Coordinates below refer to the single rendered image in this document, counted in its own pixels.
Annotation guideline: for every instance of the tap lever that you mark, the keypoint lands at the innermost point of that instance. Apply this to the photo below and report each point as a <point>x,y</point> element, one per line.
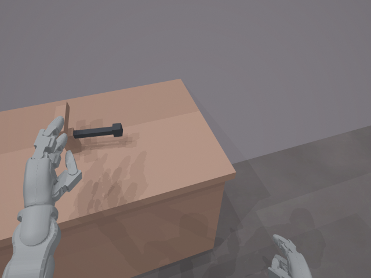
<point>115,130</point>

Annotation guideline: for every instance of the robot right hand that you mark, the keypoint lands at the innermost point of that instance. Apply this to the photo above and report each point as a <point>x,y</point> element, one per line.
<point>294,267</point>

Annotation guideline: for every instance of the robot left hand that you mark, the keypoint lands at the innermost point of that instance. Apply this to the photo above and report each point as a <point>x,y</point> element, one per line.
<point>40,175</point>

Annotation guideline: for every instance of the robot left forearm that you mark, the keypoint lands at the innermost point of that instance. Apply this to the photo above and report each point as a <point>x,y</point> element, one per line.
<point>34,242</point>

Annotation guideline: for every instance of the counter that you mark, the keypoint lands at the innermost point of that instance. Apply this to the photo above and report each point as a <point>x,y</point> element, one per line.
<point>146,199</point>

